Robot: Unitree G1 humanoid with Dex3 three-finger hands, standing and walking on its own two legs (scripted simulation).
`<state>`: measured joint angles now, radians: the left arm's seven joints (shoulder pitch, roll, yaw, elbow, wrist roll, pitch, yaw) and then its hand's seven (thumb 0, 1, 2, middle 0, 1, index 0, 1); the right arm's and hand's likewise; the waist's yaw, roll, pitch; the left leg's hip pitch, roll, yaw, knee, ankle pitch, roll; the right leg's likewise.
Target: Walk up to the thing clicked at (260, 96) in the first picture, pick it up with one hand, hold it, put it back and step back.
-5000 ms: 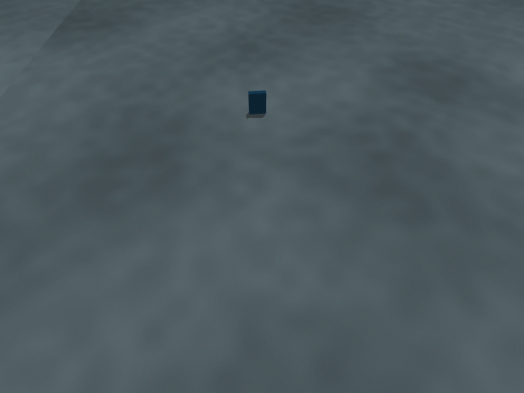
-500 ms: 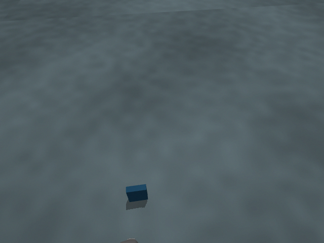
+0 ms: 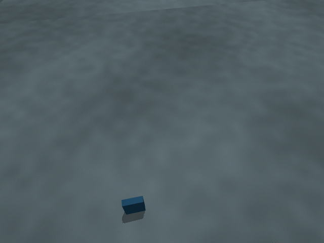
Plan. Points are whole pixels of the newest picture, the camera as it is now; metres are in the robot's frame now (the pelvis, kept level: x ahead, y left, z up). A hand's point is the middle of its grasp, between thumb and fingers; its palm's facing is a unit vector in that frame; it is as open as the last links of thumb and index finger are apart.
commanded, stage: walk up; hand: left
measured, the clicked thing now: (134, 205) +0.43 +0.17 -0.68
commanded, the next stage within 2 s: stand in 1.14 s
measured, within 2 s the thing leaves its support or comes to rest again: neither
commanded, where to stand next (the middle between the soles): +0.07 -0.02 m, yaw +0 degrees
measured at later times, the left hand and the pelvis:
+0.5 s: hand out of the picture +0.12 +0.24 -0.13, palm faces -0.02 -0.95 -0.32, open 7.4 cm; pelvis +0.02 +0.00 +0.02, yaw +0 degrees
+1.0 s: hand out of the picture +0.09 +0.25 -0.13, palm faces +0.00 -0.94 -0.33, open 7.4 cm; pelvis +0.03 +0.00 +0.03, yaw +0 degrees
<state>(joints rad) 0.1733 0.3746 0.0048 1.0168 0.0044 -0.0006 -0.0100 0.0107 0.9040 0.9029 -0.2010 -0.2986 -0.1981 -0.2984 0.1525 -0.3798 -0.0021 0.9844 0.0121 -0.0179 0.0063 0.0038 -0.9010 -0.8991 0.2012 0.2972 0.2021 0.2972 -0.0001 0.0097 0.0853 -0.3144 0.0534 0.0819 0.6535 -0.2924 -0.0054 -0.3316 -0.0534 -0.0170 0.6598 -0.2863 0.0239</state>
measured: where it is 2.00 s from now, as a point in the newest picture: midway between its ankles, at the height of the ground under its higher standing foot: outside the picture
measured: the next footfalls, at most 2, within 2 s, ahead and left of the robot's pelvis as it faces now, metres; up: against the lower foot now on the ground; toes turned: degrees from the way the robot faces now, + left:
none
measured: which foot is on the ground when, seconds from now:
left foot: down 0.00-1.00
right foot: down 0.00-1.00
